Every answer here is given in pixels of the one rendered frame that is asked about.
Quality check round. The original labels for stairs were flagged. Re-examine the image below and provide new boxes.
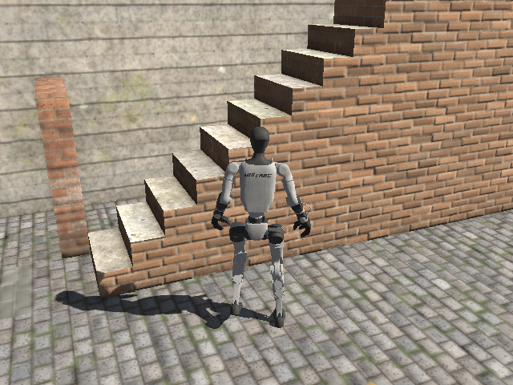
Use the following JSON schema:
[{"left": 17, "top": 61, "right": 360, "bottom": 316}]
[{"left": 88, "top": 0, "right": 513, "bottom": 298}]

